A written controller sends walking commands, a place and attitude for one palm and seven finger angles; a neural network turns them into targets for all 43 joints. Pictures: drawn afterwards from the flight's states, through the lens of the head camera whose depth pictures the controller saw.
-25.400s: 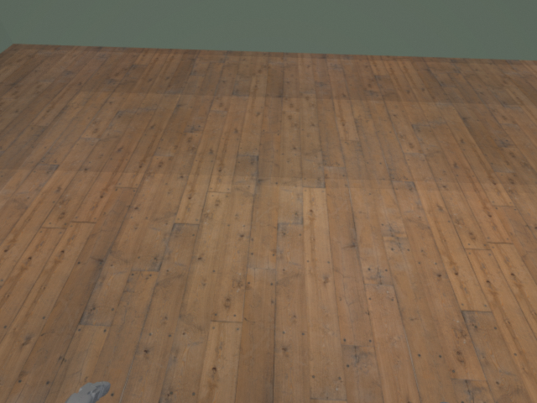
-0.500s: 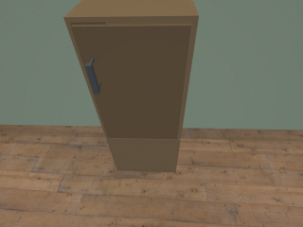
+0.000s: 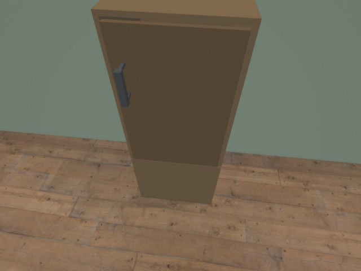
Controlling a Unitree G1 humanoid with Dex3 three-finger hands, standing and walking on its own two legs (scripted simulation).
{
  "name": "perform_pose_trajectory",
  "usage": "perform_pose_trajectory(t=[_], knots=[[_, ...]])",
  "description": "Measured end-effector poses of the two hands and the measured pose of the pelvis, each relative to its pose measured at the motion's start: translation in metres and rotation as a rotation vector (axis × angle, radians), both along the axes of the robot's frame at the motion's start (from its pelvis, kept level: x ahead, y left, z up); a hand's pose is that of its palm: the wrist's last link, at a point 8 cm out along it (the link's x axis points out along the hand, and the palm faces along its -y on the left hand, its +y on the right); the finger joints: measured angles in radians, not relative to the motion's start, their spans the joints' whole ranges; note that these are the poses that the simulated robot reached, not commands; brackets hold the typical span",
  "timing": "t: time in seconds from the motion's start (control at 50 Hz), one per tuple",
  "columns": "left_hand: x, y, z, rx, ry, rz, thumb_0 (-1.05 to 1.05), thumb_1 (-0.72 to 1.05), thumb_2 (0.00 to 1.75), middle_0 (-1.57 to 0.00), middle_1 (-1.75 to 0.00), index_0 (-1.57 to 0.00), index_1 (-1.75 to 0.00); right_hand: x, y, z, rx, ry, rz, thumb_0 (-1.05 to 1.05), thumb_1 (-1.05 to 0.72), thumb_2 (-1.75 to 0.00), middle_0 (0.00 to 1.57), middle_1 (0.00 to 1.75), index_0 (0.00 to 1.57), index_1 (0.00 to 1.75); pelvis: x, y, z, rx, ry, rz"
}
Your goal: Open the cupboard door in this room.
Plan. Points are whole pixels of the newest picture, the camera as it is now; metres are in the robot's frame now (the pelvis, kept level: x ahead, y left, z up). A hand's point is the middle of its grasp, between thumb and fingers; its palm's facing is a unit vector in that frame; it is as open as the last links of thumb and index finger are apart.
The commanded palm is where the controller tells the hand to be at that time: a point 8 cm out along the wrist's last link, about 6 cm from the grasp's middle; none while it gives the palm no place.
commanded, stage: come to a stop and stand still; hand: left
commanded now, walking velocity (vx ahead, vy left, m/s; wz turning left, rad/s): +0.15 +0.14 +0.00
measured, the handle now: (123, 85) +0.58 +0.23 +0.08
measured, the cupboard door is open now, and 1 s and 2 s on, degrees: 0 0 0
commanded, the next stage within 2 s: look again from close up in 1.08 s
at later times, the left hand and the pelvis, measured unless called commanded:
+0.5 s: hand out of the picture +0.09 +0.22 -0.17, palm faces -0.02 -0.97 -0.23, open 7.4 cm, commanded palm none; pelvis +0.03 +0.03 -0.01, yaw -2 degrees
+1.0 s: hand out of the picture +0.06 +0.17 -0.17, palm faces +0.01 -0.98 -0.20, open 7.3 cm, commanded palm none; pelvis +0.05 +0.00 +0.00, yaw -1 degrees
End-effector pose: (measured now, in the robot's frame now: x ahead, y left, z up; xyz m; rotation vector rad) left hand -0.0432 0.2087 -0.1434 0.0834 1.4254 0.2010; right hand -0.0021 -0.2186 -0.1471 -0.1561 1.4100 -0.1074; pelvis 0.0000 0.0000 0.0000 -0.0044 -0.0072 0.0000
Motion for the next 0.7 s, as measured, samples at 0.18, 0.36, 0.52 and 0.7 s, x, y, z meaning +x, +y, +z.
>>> perform_pose_trajectory(t=[0.18,0.36,0.52,0.7], knots=[[-0.004,0.054,-0.013,0.003,0.098,0.005,0.01,0.90,0.90,-0.20,-0.30,-0.20,-0.30,0.059,0.026,0.001,-0.042,-0.151,0.022,0.01,-0.92,-0.90,0.19,0.30,0.20,0.29,0.023,0.041,-0.012,0.004,-0.011,-0.001],[0.075,0.077,0.001,0.047,-0.026,-0.073,0.01,0.91,0.90,-0.19,-0.30,-0.19,-0.30,0.054,0.048,0.001,-0.023,-0.105,-0.021,0.01,-0.95,-0.90,0.20,0.30,0.20,0.30,0.031,0.052,-0.003,0.027,0.016,-0.022],[0.128,0.052,0.006,0.069,-0.140,-0.149,0.00,0.91,0.90,-0.19,-0.30,-0.19,-0.30,0.038,0.025,-0.012,0.003,-0.076,-0.084,0.01,-0.93,-0.90,0.20,0.30,0.20,0.30,0.030,0.029,-0.009,0.036,0.032,-0.040],[0.135,0.026,0.007,0.058,-0.169,-0.131,0.00,0.93,0.90,-0.20,-0.30,-0.20,-0.30,0.036,0.005,-0.006,0.005,-0.030,-0.083,0.01,-0.92,-0.90,0.19,0.30,0.20,0.29,0.039,0.007,-0.004,0.007,0.031,-0.019]])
